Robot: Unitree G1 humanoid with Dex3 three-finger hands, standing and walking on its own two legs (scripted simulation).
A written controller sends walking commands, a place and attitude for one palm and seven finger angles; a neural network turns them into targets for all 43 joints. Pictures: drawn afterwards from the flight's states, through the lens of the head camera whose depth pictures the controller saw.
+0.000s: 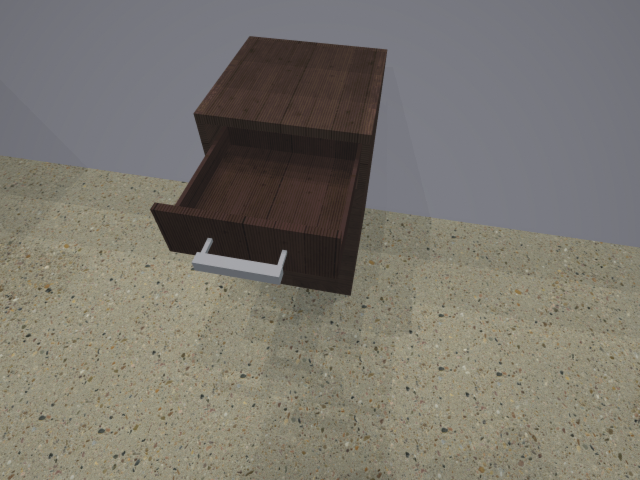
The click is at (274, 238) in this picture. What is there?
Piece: drawer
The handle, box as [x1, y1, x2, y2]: [192, 238, 286, 284]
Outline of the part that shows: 192,261 195,270 279,284 282,276 282,266 286,255 286,250 282,250 278,264 274,265 207,254 206,253 212,242 211,238 207,238 201,251 196,253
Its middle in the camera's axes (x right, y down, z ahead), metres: -0.16 +0.04 +0.79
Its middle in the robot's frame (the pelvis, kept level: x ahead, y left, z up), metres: +0.53 +0.19 -0.16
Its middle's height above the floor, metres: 0.61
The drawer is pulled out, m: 0.30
